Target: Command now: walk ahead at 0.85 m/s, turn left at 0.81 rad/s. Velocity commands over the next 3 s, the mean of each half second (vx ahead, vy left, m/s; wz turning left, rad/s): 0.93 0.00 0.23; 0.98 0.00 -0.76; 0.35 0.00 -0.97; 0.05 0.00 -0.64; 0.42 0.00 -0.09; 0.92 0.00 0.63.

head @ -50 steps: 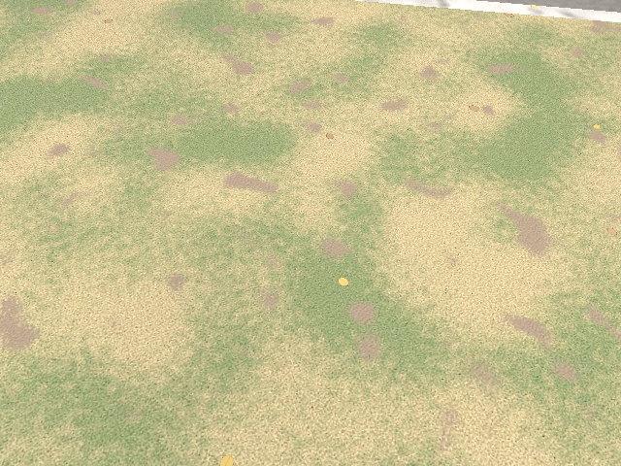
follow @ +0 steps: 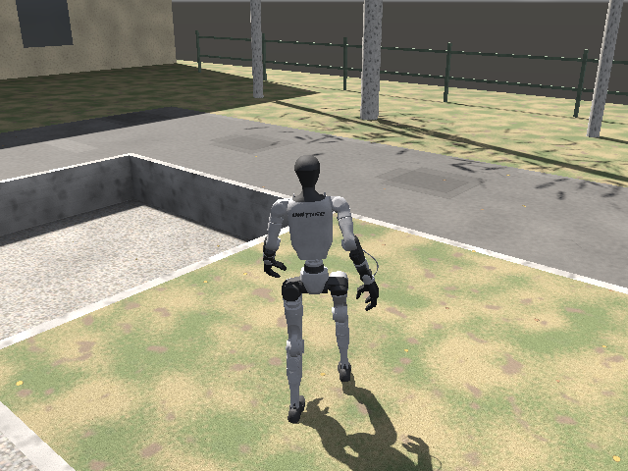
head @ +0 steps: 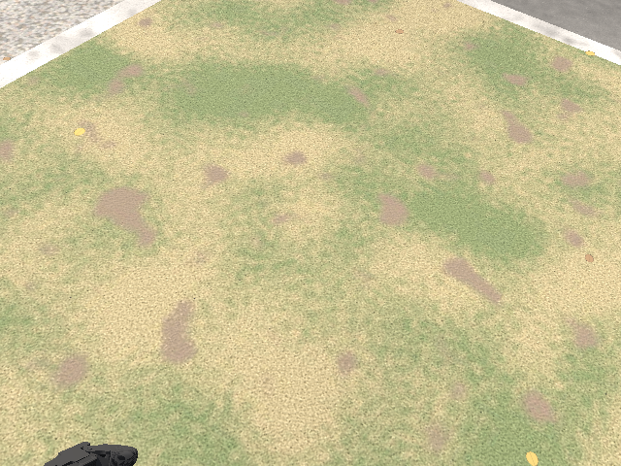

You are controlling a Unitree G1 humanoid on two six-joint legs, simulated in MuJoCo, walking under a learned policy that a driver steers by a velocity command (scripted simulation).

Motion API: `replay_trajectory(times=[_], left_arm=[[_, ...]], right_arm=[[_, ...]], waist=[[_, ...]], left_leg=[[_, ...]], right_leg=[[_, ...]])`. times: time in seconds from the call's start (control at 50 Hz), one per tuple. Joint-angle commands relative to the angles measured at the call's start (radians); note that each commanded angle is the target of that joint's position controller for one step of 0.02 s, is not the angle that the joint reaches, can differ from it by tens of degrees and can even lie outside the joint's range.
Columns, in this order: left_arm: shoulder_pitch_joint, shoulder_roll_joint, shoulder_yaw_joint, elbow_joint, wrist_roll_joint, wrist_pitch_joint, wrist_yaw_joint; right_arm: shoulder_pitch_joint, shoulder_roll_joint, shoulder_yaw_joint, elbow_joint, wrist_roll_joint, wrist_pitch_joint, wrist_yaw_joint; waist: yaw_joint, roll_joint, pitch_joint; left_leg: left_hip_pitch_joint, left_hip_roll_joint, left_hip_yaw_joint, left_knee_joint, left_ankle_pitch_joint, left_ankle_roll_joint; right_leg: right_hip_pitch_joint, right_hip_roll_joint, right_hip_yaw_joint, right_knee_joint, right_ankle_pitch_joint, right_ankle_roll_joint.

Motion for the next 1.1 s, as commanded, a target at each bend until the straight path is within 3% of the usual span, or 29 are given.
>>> replay_trajectory(times=[0.02, 0.1, 0.12, 0.14, 0.16, 0.18, 0.2, 0.22, 0.24, 0.3, 0.36, 0.42, 0.5, 0.54, 0.56, 0.58, 0.6, 0.62, 0.64, 0.76, 0.9, 0.94, 0.98, 1.0, 1.02, 1.04, 1.06, 1.08, 1.1], left_arm=[[-0.23, 0.063, 0.004, -0.132, -0.013, -0.024, -0.004], [-0.02, 0.113, 0.024, -0.09, -0.011, -0.039, 0.019], [0.189, 0.146, 0.043, -0.031, -0.017, -0.04, 0.039], [0.42, 0.189, 0.061, 0.023, -0.011, -0.044, 0.061], [0.555, 0.313, 0.087, 0.047, 0.023, -0.051, 0.073], [0.445, 0.29, 0.078, 0.047, 0.018, -0.055, 0.055], [0.291, 0.194, 0.063, 0.025, 0.011, -0.054, 0.048], [0.272, 0.137, 0.054, 0.028, 0.004, -0.059, 0.045], [0.269, 0.102, 0.042, 0.048, 0.008, -0.063, 0.047], [0.326, 0.053, 0.017, 0.12, -0.004, -0.091, 0.049], [0.389, 0.073, 0.016, 0.155, -0.03, -0.107, 0.045], [0.398, 0.103, 0.027, 0.157, -0.039, -0.117, 0.046], [0.45, 0.173, 0.039, 0.186, -0.052, -0.114, 0.045], [0.462, 0.211, 0.046, 0.201, -0.041, -0.103, 0.05], [0.437, 0.208, 0.047, 0.194, -0.04, -0.099, 0.049], [0.425, 0.111, 0.027, 0.163, -0.033, -0.104, 0.049], [0.527, -0.033, -0.002, 0.12, -0.081, -0.098, 0.052], [0.415, 0.07, 0.016, 0.107, -0.068, -0.085, 0.056], [0.337, 0.087, 0.024, 0.101, -0.055, -0.074, 0.049], [0.196, -0.011, 0.009, 0.042, -0.014, 0.006, 0.0], [-0.051, 0.021, -0.022, -0.069, -0.02, -0.001, -0.044], [0.028, 0.064, -0.012, -0.039, -0.024, -0.005, -0.035], [0.328, 0.136, 0.021, 0.044, -0.02, -0.009, -0.014], [0.516, 0.169, 0.047, 0.111, -0.014, -0.015, 0.01], [0.447, 0.216, 0.075, 0.113, -0.041, -0.001, 0.042], [0.378, 0.374, 0.1, 0.059, 0.002, 0.009, 0.037], [0.386, 0.354, 0.113, 0.022, -0.017, 0.011, 0.045], [0.341, 0.295, 0.101, 0.03, -0.03, 0.007, 0.059], [0.217, 0.207, 0.08, -0.047, -0.078, -0.049, 0.034]], right_arm=[[-0.041, -0.199, -0.054, -0.046, 0.002, -0.029, -0.012], [-0.101, -0.233, -0.053, -0.014, 0.001, -0.044, -0.019], [-0.123, -0.25, -0.057, -0.003, -0.01, -0.04, -0.016], [-0.156, -0.227, -0.049, -0.005, -0.019, -0.044, -0.015], [-0.12, -0.082, -0.014, -0.056, 0.004, -0.056, -0.01], [-0.081, -0.046, 0.007, -0.068, 0.016, -0.067, 0.003], [-0.143, -0.096, 0.002, -0.054, 0.001, -0.056, -0.001], [-0.199, -0.127, 0.002, -0.047, -0.016, -0.053, 0.007], [-0.262, -0.129, 0.001, -0.058, -0.025, -0.048, 0.016], [-0.32, -0.078, 0.025, -0.092, -0.039, -0.027, 0.039], [-0.493, -0.081, 0.044, -0.166, -0.062, -0.027, 0.048], [-0.645, -0.052, 0.075, -0.217, -0.041, -0.044, 0.069], [-0.657, -0.094, 0.062, -0.208, -0.034, -0.046, 0.046], [-0.435, -0.15, 0.031, -0.14, -0.041, -0.052, 0.015], [-0.258, -0.19, 0.009, -0.09, -0.046, -0.054, -0.006], [-0.07, -0.275, -0.022, -0.066, -0.071, -0.057, -0.029], [-0.081, -0.322, -0.032, -0.069, -0.092, -0.053, -0.027], [-0.167, -0.253, -0.03, -0.073, -0.06, -0.044, -0.025], [-0.251, -0.168, -0.012, -0.071, -0.049, -0.05, -0.023], [-0.24, -0.051, 0.012, 0.03, -0.006, -0.091, -0.008], [-0.206, -0.141, -0.002, 0.069, -0.015, -0.107, -0.026], [-0.176, -0.207, -0.017, 0.061, -0.016, -0.084, -0.041], [-0.24, -0.261, -0.034, 0.029, -0.022, -0.045, -0.051], [-0.259, -0.251, -0.034, 0.017, -0.021, -0.034, -0.043], [-0.268, -0.164, -0.022, 0.015, -0.019, -0.041, -0.022], [-0.129, -0.122, -0.002, -0.093, -0.004, -0.055, -0.025], [-0.218, -0.156, 0.007, -0.12, -0.008, -0.073, -0.034], [-0.258, -0.157, 0.015, -0.124, -0.009, -0.083, -0.034], [-0.338, -0.171, -0.004, -0.177, 0.024, -0.118, -0.049]], waist=[[-0.004, 0.168, 0.107], [0.105, 0.184, 0.025], [0.209, 0.149, -0.086], [0.327, 0.108, -0.191], [0.317, -0.222, -0.313], [0.212, -0.364, -0.277], [0.159, -0.17, -0.097], [0.156, -0.016, -0.052], [0.147, 0.027, -0.009], [0.107, -0.054, 0.066], [0.108, -0.011, 0.146], [0.13, 0.008, 0.164], [0.125, 0.004, 0.084], [0.021, -0.023, -0.082], [-0.071, -0.018, -0.166], [-0.12, 0.102, -0.302], [-0.019, 0.318, -0.428], [-0.017, 0.228, -0.308], [0.01, 0.153, -0.14], [0.116, 0.127, 0.067], [0.138, 0.064, 0.152], [0.191, 0.11, 0.066], [0.347, 0.135, -0.081], [0.403, 0.083, -0.156], [0.325, -0.131, -0.08], [0.18, -0.237, -0.245], [0.24, -0.023, -0.363], [0.189, 0.084, -0.194], [0.138, 0.18, -0.141]], left_leg=[[-0.049, 0.189, -0.202, -0.138, 0.178, 0.156], [-0.041, 0.222, -0.149, 0.001, 0.777, 0.091], [-0.066, 0.179, -0.092, 0.245, 0.958, 0.07], [-0.255, 0.127, -0.064, 0.558, 0.848, 0.053], [-0.539, -0.023, 0.0, 0.974, 0.279, 0.017], [-0.688, -0.087, -0.069, 1.091, -0.084, 0.035], [-0.747, -0.004, -0.035, 1.136, 0.009, 0.042], [-0.708, 0.046, -0.005, 1.084, 0.087, 0.038], [-0.683, 0.07, 0.007, 1.025, 0.1, 0.034], [-0.696, 0.097, -0.016, 0.921, 0.098, 0.007], [-0.823, 0.156, 0.091, 0.769, 0.189, -0.041], [-0.597, 0.128, 0.17, 0.435, 0.358, -0.073], [-0.391, 0.056, 0.206, 0.303, 0.38, -0.05], [-0.122, -0.005, 0.21, 0.278, 0.23, -0.028], [0.118, 0.058, 0.167, 0.279, 0.2, -0.021], [0.329, 0.305, -0.082, 0.26, -0.157, -0.009], [0.457, 0.566, -0.583, 0.071, -0.45, 0.072], [0.323, 0.506, -0.625, -0.035, -0.5, 0.065], [0.178, 0.455, -0.415, -0.018, -0.329, 0.05], [-0.102, 0.339, 0.107, -0.121, 0.218, -0.017], [-0.095, 0.25, 0.446, -0.161, 0.879, -0.068], [0.025, 0.273, 0.451, 0.009, 1.312, -0.084], [-0.014, 0.307, 0.42, 0.424, 1.462, -0.069], [-0.141, 0.284, 0.4, 0.752, 1.215, -0.072], [-0.436, 0.071, 0.382, 1.136, 0.072, -0.11], [-0.786, -0.016, 0.236, 1.506, -0.22, -0.169], [-0.869, 0.026, 0.072, 1.488, -0.134, -0.152], [-0.851, 0.077, 0.058, 1.352, -0.085, -0.142], [-0.795, 0.057, -0.016, 1.26, -0.114, -0.144]], right_leg=[[-0.022, 0.027, -0.047, -0.174, 0.066, -0.011], [0.336, 0.084, -0.092, -0.244, -0.008, -0.099], [0.553, 0.122, -0.12, -0.242, -0.082, -0.121], [0.837, 0.035, -0.041, -0.206, -0.168, -0.138], [1.027, -0.222, 0.444, -0.385, -0.775, -0.195], [0.962, -0.315, 0.935, -0.669, -0.908, -0.229], [0.821, -0.315, 0.832, -0.639, -0.83, -0.25], [0.712, -0.282, 0.667, -0.613, -0.674, -0.263], [0.621, -0.229, 0.532, -0.616, -0.543, -0.252], [0.518, -0.167, 0.358, -0.676, -0.403, -0.249], [0.506, -0.149, 0.295, -0.76, -0.255, -0.298], [0.386, -0.083, 0.167, -0.818, 0.025, -0.276], [0.543, -0.115, 0.143, -0.716, 0.525, -0.258], [0.591, -0.1, 0.12, -0.377, 0.794, -0.226], [0.448, -0.059, 0.114, -0.124, 0.652, -0.21], [0.268, 0.015, 0.075, 0.222, 0.231, -0.21], [0.009, 0.094, 0.066, 0.535, -0.345, -0.196], [-0.082, 0.047, 0.069, 0.58, -0.239, -0.209], [-0.107, -0.003, 0.063, 0.531, -0.147, -0.207], [-0.102, -0.095, 0.025, 0.433, -0.063, -0.164], [0.092, 0.018, -0.195, -0.045, 0.211, -0.229], [0.211, 0.099, -0.24, -0.075, 0.141, -0.259], [0.524, 0.155, -0.202, -0.087, 0.044, -0.301], [0.764, 0.162, -0.127, -0.183, 0.068, -0.325], [0.894, 0.064, 0.048, -0.242, 0.177, -0.341], [1.169, -0.212, 0.571, -0.259, 0.674, -0.574], [1.188, -0.255, 0.713, -0.401, 0.501, -0.605], [0.985, -0.229, 0.647, -0.465, 0.464, -0.557], [0.849, -0.165, 0.677, -0.523, 0.295, -0.527]])
Next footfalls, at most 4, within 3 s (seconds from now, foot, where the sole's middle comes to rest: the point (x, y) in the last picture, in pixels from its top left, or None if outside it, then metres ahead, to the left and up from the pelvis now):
0.14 right None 0.30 -0.12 -0.78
0.58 left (201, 380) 0.68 0.15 -0.78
1.02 right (293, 239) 1.08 -0.09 -0.78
1.38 left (303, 156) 1.40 -0.15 -0.78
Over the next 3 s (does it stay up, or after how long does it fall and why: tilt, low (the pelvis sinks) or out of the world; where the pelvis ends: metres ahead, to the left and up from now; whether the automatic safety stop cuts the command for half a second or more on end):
stays up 1.36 -0.56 -0.04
